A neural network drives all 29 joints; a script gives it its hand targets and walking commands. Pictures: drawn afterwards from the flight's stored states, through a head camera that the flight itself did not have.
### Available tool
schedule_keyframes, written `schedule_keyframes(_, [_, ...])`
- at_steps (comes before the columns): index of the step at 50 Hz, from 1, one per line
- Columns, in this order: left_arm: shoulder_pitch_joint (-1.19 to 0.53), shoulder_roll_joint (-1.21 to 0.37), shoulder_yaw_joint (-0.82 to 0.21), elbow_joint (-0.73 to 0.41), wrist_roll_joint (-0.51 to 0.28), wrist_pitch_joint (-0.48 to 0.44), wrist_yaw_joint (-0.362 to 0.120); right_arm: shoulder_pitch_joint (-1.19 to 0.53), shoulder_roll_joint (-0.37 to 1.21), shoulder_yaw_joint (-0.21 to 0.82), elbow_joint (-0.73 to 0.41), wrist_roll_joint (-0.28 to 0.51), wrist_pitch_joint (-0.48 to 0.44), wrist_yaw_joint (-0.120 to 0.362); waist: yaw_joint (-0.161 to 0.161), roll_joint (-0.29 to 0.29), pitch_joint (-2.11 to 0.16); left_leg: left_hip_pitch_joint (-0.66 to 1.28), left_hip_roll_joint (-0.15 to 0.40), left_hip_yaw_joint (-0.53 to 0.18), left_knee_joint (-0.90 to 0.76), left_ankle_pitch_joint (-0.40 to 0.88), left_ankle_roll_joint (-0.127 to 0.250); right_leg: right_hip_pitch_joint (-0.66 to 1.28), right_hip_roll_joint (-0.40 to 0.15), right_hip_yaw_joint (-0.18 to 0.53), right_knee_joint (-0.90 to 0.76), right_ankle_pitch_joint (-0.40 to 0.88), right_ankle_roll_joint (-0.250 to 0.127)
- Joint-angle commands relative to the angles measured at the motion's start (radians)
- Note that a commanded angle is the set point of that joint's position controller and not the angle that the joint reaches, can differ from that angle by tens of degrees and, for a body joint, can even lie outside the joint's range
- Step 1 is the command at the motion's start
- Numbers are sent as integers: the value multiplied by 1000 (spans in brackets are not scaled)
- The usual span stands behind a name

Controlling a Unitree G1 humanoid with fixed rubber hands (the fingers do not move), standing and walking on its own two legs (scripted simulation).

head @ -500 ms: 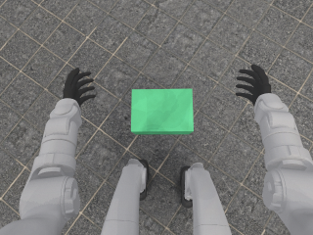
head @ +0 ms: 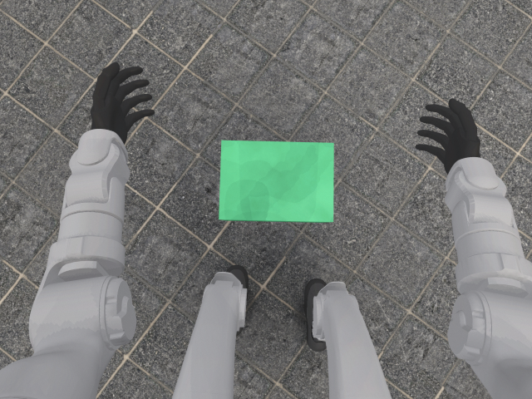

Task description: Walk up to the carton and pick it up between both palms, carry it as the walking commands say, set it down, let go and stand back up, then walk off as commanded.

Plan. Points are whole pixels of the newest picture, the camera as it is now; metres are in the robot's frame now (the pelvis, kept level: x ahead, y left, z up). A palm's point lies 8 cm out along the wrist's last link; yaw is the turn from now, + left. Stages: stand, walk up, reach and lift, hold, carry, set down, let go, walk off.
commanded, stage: reach and lift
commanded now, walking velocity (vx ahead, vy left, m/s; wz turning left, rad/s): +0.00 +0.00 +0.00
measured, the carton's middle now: (275, 185) +0.44 +0.01 -0.55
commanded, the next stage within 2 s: none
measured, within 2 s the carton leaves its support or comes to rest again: neither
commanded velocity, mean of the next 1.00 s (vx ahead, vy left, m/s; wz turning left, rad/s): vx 0.00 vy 0.00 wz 0.00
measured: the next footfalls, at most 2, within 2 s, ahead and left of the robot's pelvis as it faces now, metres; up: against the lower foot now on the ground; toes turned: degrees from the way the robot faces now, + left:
none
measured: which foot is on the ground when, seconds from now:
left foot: down 0.00-1.00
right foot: down 0.00-1.00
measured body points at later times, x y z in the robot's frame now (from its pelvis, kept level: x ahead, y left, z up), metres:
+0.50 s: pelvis -0.11 -0.02 -0.16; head +0.27 -0.02 +0.07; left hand +0.44 +0.24 -0.32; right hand +0.46 -0.22 -0.33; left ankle +0.06 +0.11 -0.60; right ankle +0.04 -0.13 -0.60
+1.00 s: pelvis -0.07 +0.00 -0.24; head +0.31 +0.00 +0.00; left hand +0.43 +0.23 -0.45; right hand +0.45 -0.22 -0.45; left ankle +0.06 +0.11 -0.60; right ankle +0.04 -0.13 -0.60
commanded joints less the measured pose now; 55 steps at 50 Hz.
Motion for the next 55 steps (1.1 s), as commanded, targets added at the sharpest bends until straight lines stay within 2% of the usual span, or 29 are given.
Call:
schedule_keyframes(1, [76, -39, 61, 160, 124, 15, 28, -110, -70, -54, 110, -1, -62, 59, 23, 104, -531, 637, 20, -63, 103, 714, -50, -258, 73, -61, 86, 315, 12])
schedule_keyframes(2, [66, 23, 86, 186, 124, 22, 27, -139, -89, -28, 128, 37, -47, 57, 74, 119, -543, 640, 9, -36, 132, 614, -47, -307, 71, -67, 87, 217, 2])
schedule_keyframes(3, [23, 22, 39, 158, 87, 29, 37, -175, -178, -45, 178, 24, -40, 67, 37, 83, -618, 587, -3, -10, 129, 486, -51, -231, 77, -75, 111, 161, -6])
schedule_keyframes(7, [-212, 177, 109, -176, 92, -9, 76, -326, -209, -16, -25, 63, -36, 67, 88, 27, -945, 508, -11, 26, 250, 576, -45, -11, 45, -43, 241, 365, 8])
schedule_keyframes(11, [-485, 325, 76, -515, -13, -37, 105, -577, -288, 30, -460, 121, -34, -12, 38, -57, -1469, 563, -38, 59, 354, 510, -11, 277, 42, -57, 341, 479, 4])
schedule_keyframes(13, [-559, 257, -65, -468, -120, 12, 81, -627, -263, 96, -446, 110, 7, -43, -52, -130, -1345, 322, -25, 69, 396, 251, 7, 356, 12, -57, 380, 408, -2])
schedule_keyframes(16, [-628, 277, -43, -103, -150, 146, 61, -799, -296, 115, -213, 133, 133, -83, -13, -67, -1167, 310, -16, 105, 411, -156, 16, 190, -2, -56, 346, -151, -23])
schedule_keyframes(18, [-689, 324, -53, -65, -177, 198, 41, -870, -334, 125, -259, 146, 198, -119, 9, -20, -1226, 310, -11, 136, 455, -222, 6, 325, 2, -1, 336, -264, -34])
schedule_keyframes(19, [-631, 309, -72, 162, -176, 209, 36, -778, -336, 115, 11, 109, 223, -109, -31, -2, -978, 243, -10, 115, 456, -341, -3, 210, 12, -16, 375, -382, -32])
schedule_keyframes(20, [-635, 352, -71, -20, -185, 213, 36, -834, -383, 129, -239, 104, 229, -127, -2, -19, -1250, 408, -24, 131, 473, -211, -8, 415, 20, -18, 381, -236, -20])
schedule_keyframes(22, [-652, 388, -60, 117, -161, 203, 42, -839, -384, 133, -117, 127, 207, -123, 17, 28, -1184, 352, -6, 126, 526, -197, -11, 324, 16, -60, 496, -167, -19])
schedule_keyframes(23, [-675, 450, -35, -202, -182, 175, 62, -862, -426, 126, -427, 113, 183, -147, 6, -28, -1617, 533, -30, 134, 580, 75, -12, 592, 40, -54, 535, 138, -16])
schedule_keyframes(24, [-655, 485, -36, -100, -184, 145, 88, -845, -421, 74, -309, 93, 166, -161, -12, -26, -1493, 393, -27, 128, 577, 34, -1, 479, 39, -84, 579, 152, -7])
schedule_keyframes(25, [-758, 465, -69, -324, -176, 109, 110, -846, -412, 68, -425, 98, 142, -171, -11, 30, -1651, 509, -38, 117, 594, 147, -16, 520, 46, -79, 611, 279, -22])
schedule_keyframes(26, [-795, 491, -60, -309, -176, 86, 123, -808, -357, 109, -321, 114, 142, -170, -5, -23, -1520, 442, -24, 139, 609, 55, -10, 455, 34, -76, 609, 209, -33])
schedule_keyframes(27, [-797, 421, -38, 87, -109, 79, 120, -798, -269, 97, 71, 81, 140, -146, 3, -26, -797, 84, 2, 126, 583, -254, 9, 24, 13, -59, 569, -180, -33])
schedule_keyframes(28, [-809, 418, 19, 40, -56, 50, 97, -798, -220, 141, 73, 60, 122, -116, 81, -44, -618, -71, -4, 123, 610, -273, 17, -15, 7, 11, 546, -251, -45])
schedule_keyframes(29, [-781, 380, 24, 257, -22, 64, 68, -741, -174, 155, 274, 58, 131, -79, 69, -80, -460, -165, 0, 114, 615, -281, 19, -80, 9, 25, 542, -268, -41])
schedule_keyframes(35, [-427, 145, -34, 331, -15, -27, 13, -577, -116, 151, 191, 137, -18, -55, 45, 81, -508, -22, 8, 91, 707, 108, -23, -245, 25, -20, 632, 100, -9])
schedule_keyframes(37, [-351, 194, -18, 467, -25, -44, 22, -542, -140, 165, 263, 157, -56, -59, 42, 26, -471, -157, 14, 79, 743, 87, -13, -262, 15, -28, 687, 135, -1])
schedule_keyframes(38, [-398, 165, -22, 297, -43, -55, 27, -597, -194, 118, 38, 148, -71, -67, 25, 33, -670, -19, 19, 70, 758, 173, -6, -181, 9, -27, 695, 195, 16])
schedule_keyframes(39, [-363, 190, -2, 409, -19, -63, 43, -550, -170, 136, 202, 134, -75, -76, 35, -7, -524, -158, 15, 77, 749, 163, -25, -247, 16, -30, 699, 217, 10])
schedule_keyframes(42, [-449, 209, 24, 291, -35, -95, 78, -543, -198, 109, 180, 72, -91, -94, -9, -69, -618, -182, 9, 57, 786, 224, -26, -191, -5, -19, 753, 289, 11])
schedule_keyframes(46, [-601, 221, -89, -94, -115, -150, 113, -614, -289, 52, -144, 76, -116, -128, -102, -34, -1144, 238, -1, 17, 843, 532, -30, -76, 10, -55, 829, 454, 10])
schedule_keyframes(49, [-677, 294, -152, -89, -165, -119, 146, -651, -355, 71, -103, 141, -91, -144, -90, -8, -1219, 491, 13, -6, 861, 495, -2, -179, -12, -99, 853, 307, 10])
schedule_keyframes(51, [-658, 262, -143, 103, -169, -59, 164, -747, -306, 150, -11, 212, -46, -149, 12, 41, -1012, 337, 15, 40, 844, 212, -7, -243, -17, -72, 820, 47, -9])
schedule_keyframes(52, [-697, 168, -188, 248, -231, -20, 146, -826, -298, 187, 66, 199, -40, -145, -60, -2, -851, 179, 34, 50, 858, 69, -16, -221, -22, -76, 817, -49, -19])
schedule_keyframes(53, [-674, 170, -164, 259, -213, -10, 127, -813, -189, 260, 65, 262, -20, -115, 41, 11, -826, 187, 38, 52, 856, 99, -16, -180, -34, -84, 854, -27, -2])
schedule_keyframes(55, [-628, 154, -189, 217, -197, -8, 103, -840, -220, 236, -47, 296, -42, -100, 41, 34, -813, 148, 41, 57, 904, 176, -10, -132, -36, -60, 892, 68, 1])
